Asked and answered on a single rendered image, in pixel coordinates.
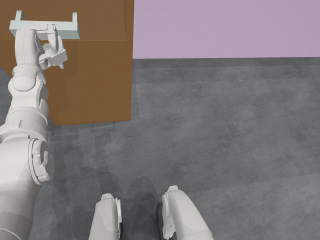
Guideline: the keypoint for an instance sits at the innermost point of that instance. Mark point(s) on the right robot thigh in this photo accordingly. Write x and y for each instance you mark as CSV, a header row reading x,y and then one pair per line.
x,y
188,222

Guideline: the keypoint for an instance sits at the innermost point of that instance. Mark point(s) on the handle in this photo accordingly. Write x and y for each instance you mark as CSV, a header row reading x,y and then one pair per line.
x,y
65,29

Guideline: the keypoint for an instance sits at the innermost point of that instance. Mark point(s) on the drawer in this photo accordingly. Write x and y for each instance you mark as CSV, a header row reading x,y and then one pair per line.
x,y
97,19

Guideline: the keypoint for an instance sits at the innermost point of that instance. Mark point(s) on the left robot thigh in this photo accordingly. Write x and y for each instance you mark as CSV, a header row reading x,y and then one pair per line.
x,y
107,217

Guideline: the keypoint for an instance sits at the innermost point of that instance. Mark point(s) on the robot thigh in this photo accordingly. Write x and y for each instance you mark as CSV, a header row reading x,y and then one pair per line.
x,y
188,222
107,217

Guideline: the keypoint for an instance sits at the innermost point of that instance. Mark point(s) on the cabinet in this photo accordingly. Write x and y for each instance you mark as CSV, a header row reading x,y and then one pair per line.
x,y
96,84

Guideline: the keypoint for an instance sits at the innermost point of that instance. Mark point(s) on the left robot upper arm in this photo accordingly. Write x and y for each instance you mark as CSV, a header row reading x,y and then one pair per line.
x,y
24,166

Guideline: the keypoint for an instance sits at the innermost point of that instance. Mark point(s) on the left robot hand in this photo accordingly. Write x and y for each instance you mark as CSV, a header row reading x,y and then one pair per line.
x,y
29,50

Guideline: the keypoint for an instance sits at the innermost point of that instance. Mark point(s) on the left robot forearm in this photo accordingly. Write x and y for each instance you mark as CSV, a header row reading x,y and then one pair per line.
x,y
28,114

